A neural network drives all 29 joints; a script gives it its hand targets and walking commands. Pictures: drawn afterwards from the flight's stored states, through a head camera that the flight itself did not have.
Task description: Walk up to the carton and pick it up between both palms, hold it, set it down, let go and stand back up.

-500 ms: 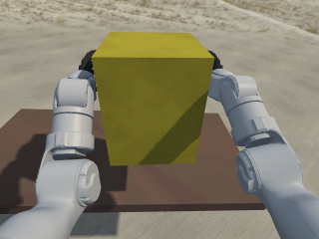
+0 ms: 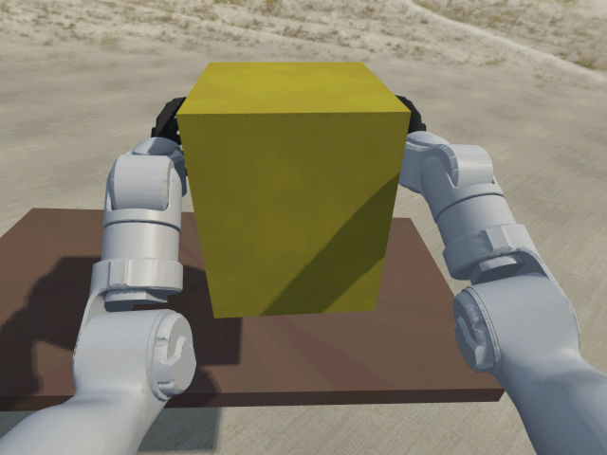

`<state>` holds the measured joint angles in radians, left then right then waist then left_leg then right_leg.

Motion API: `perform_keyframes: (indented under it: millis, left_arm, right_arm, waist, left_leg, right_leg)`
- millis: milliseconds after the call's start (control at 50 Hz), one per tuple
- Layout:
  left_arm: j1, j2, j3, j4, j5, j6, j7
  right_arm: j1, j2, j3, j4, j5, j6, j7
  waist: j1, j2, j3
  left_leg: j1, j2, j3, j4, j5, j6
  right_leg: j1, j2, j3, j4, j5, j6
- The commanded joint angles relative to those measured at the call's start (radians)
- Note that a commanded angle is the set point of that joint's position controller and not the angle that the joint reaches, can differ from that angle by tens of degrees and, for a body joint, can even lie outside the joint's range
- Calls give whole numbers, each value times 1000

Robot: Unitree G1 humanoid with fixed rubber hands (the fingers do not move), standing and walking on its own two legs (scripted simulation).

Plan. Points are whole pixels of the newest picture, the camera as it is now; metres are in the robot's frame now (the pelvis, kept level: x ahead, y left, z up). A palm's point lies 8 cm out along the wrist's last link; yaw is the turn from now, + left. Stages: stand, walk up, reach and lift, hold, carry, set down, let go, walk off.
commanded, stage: hold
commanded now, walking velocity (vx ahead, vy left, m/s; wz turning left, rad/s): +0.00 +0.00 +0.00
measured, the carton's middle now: (291, 184) +0.37 +0.00 +0.26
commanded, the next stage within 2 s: none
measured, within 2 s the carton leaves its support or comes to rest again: neither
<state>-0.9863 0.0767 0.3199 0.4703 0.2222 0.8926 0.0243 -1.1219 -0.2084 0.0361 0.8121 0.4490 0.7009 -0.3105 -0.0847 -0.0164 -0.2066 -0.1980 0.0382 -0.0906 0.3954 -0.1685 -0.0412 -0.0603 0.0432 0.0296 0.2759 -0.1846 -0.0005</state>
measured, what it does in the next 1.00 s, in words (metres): stands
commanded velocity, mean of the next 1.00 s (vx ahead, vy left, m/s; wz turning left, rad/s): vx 0.00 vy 0.00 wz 0.00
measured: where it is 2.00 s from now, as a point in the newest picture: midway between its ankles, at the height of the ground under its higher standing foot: outside the picture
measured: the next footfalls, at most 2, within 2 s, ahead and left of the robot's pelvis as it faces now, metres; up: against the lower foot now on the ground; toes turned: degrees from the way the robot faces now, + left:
none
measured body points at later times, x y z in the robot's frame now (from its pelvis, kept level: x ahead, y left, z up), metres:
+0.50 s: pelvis +0.00 +0.00 +0.00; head -0.09 +0.03 +0.44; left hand +0.40 +0.15 +0.30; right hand +0.39 -0.14 +0.31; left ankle +0.03 +0.14 -0.75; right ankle -0.02 -0.12 -0.75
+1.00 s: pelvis +0.00 +0.00 +0.00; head -0.09 +0.02 +0.44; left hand +0.39 +0.16 +0.30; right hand +0.39 -0.14 +0.31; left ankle +0.03 +0.14 -0.75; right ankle -0.02 -0.12 -0.75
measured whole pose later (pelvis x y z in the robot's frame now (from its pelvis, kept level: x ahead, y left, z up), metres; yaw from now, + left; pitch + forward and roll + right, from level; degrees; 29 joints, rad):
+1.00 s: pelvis +0.00 +0.00 +0.00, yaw +0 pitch -1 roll -2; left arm -1.03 0.10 0.32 0.55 0.21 0.87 0.01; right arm -1.15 -0.20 0.02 0.86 0.42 0.70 -0.30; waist -0.08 0.00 -0.21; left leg -0.21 0.03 -0.10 0.39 -0.16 -0.04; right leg -0.07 0.04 0.03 0.27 -0.18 0.00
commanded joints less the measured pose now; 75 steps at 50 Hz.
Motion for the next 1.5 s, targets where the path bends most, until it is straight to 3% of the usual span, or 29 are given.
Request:
perform_keyframes:
  millis: [0,80,120,140,180,280,300,400,480,540,720,760,820,860,880,940,980,1080,1100,1160,1180,1200,1260,1280,1300,1380,1400,1440,1480]
  left_arm:
    - [-857,-553,-300,-142,-182,-88,-155]
    - [-798,-538,-310,-166,-206,-91,-163]
    - [-758,-491,-232,-38,-171,-82,-176]
    - [-824,-507,-279,-92,-187,-90,-182]
    - [-778,-524,-231,8,-144,-82,-175]
    - [-870,-600,-358,-145,-247,-110,-156]
    - [-846,-568,-312,-79,-213,-102,-149]
    - [-847,-585,-327,-127,-225,-100,-149]
    - [-876,-583,-336,-199,-208,-105,-140]
    - [-809,-554,-335,-199,-211,-84,-146]
    - [-829,-554,-276,-125,-175,-85,-135]
    - [-872,-563,-315,-145,-225,-102,-145]
    - [-832,-559,-278,-62,-195,-97,-138]
    - [-816,-552,-284,-1,-190,-91,-159]
    - [-813,-553,-264,-50,-176,-95,-165]
    - [-816,-548,-295,-73,-220,-106,-174]
    - [-793,-513,-263,-78,-206,-111,-183]
    - [-806,-566,-304,-93,-189,-89,-177]
    - [-836,-585,-304,-137,-191,-95,-161]
    - [-867,-613,-346,-170,-218,-92,-134]
    - [-834,-580,-310,-143,-202,-89,-128]
    - [-839,-610,-351,-167,-223,-95,-127]
    - [-843,-589,-347,-190,-232,-96,-126]
    - [-814,-609,-373,-129,-236,-88,-131]
    - [-820,-585,-336,-126,-213,-87,-129]
    - [-785,-570,-313,-128,-187,-82,-159]
    - [-794,-539,-275,-93,-163,-79,-159]
    - [-808,-549,-319,-179,-208,-91,-158]
    - [-831,-547,-290,-164,-206,-95,-144]
  right_arm:
    - [-846,650,121,-277,159,-32,156]
    - [-798,670,165,-355,183,-25,129]
    - [-803,677,159,-295,147,-6,121]
    - [-782,658,115,-276,131,-8,124]
    - [-883,650,129,-297,135,-34,136]
    - [-847,643,118,-333,152,-40,142]
    - [-866,640,131,-322,148,-37,145]
    - [-811,626,101,-282,150,-29,152]
    - [-812,621,115,-298,180,-36,161]
    - [-769,626,139,-303,194,-25,149]
    - [-897,658,166,-351,185,-37,165]
    - [-787,669,102,-258,150,-24,155]
    - [-861,656,126,-249,141,-32,164]
    - [-814,611,53,-182,100,-26,158]
    - [-806,649,104,-213,139,-29,163]
    - [-799,663,103,-300,146,-30,133]
    - [-798,691,139,-326,151,-30,120]
    - [-844,627,120,-349,164,-37,128]
    - [-903,662,170,-377,189,-48,140]
    - [-865,619,132,-324,197,-37,161]
    - [-845,624,149,-305,198,-36,168]
    - [-820,618,128,-319,182,-39,165]
    - [-777,635,127,-304,173,-30,161]
    - [-766,598,82,-292,162,-27,161]
    - [-779,620,118,-269,173,-25,165]
    - [-750,623,102,-263,168,-17,153]
    - [-792,625,121,-258,176,-16,155]
    - [-794,669,149,-352,193,-24,142]
    - [-861,692,178,-368,202,-28,145]
  waist:
    - [11,98,-331]
    - [-2,41,-366]
    - [27,-17,-257]
    - [-42,31,-271]
    - [36,12,-226]
    - [-33,83,-379]
    - [2,57,-323]
    - [-42,88,-342]
    - [-20,146,-423]
    - [-41,96,-378]
    - [48,38,-333]
    - [-22,57,-294]
    - [29,42,-281]
    - [-30,42,-226]
    - [35,37,-278]
    - [-50,18,-344]
    - [-11,2,-338]
    - [-15,72,-329]
    - [41,76,-360]
    - [-6,118,-397]
    - [31,100,-342]
    - [-27,103,-366]
    - [-20,88,-366]
    - [-74,110,-353]
    - [-22,100,-313]
    - [-35,104,-299]
    - [12,88,-263]
    - [-12,57,-374]
    - [37,38,-406]
  left_leg:
    - [188,-79,58,-22,175,-12]
    - [188,-92,50,6,259,-12]
    - [157,-94,59,-30,144,20]
    - [173,-88,54,-39,103,2]
    - [153,-79,58,-43,105,16]
    - [219,-66,42,-13,223,-25]
    - [202,-68,42,-20,186,-8]
    - [199,-58,38,-24,210,-29]
    - [253,-67,41,-2,268,-43]
    - [244,-75,44,2,300,-36]
    - [197,-76,51,-20,209,0]
    - [174,-79,59,-22,143,-11]
    - [168,-73,55,-27,164,0]
    - [157,-66,60,-40,94,-7]
    - [149,-69,56,-36,144,-3]
    - [175,-83,58,-18,186,0]
    - [177,-97,59,-17,182,13]
    - [220,-78,50,-10,233,-20]
    - [210,-77,47,-9,272,-17]
    - [272,-57,36,3,299,-42]
    - [245,-58,40,0,287,-30]
    - [240,-58,40,-8,245,-40]
    - [228,-58,37,-3,274,-35]
    - [228,-57,37,-16,222,-48]
    - [192,-59,41,-12,235,-41]
    - [191,-72,51,-23,189,-21]
    - [159,-82,54,-26,181,-17]
    - [212,-80,54,2,281,-15]
    - [223,-85,58,1,274,2]
  right_leg:
    - [-25,31,-11,-33,153,55]
    - [51,29,-2,-1,366,80]
    - [4,20,3,-36,254,87]
    - [-20,18,-3,-43,205,78]
    - [-55,29,-11,-51,109,70]
    - [-49,53,-33,-21,194,64]
    - [-62,52,-31,-38,124,59]
    - [-23,50,-19,-21,186,46]
    - [-22,50,-23,-23,209,45]
    - [29,47,-14,-11,307,60]
    - [-17,52,-14,-31,174,67]
    - [-57,38,1,-40,158,62]
    - [-59,40,-11,-37,151,55]
    - [-81,33,-14,-61,84,46]
    - [-24,41,-4,-39,132,44]
    - [36,20,12,-31,292,73]
    - [53,11,16,-27,328,88]
    - [-2,48,-26,-36,196,61]
    - [3,55,-28,-19,201,58]
    - [-55,71,-39,-29,184,46]
    - [-51,65,-21,-30,166,43]
    - [-49,61,-27,-29,158,44]
    - [-26,57,-20,-18,231,43]
    - [-32,53,-20,-29,199,43]
    - [-25,51,-14,-17,199,43]
    - [-7,33,-6,-36,202,56]
    - [-11,34,1,-35,163,55]
    - [40,35,0,-19,323,66]
    - [23,40,-4,-14,295,76]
